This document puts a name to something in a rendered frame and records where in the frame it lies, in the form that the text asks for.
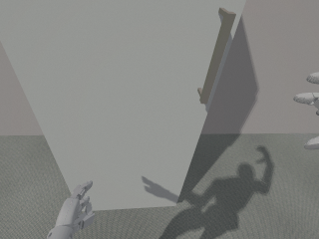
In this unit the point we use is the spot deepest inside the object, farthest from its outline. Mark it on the right robot hand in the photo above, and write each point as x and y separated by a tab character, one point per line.
310	99

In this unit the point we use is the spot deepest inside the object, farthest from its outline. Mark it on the robot left forearm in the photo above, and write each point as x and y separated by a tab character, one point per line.
61	232

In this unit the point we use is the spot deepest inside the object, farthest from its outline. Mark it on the handle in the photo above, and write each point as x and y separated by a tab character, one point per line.
221	41

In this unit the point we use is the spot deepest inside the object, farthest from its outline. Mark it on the left robot hand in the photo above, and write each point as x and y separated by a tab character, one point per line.
70	213

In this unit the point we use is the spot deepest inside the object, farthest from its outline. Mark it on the fridge door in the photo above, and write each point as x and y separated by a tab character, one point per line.
114	84

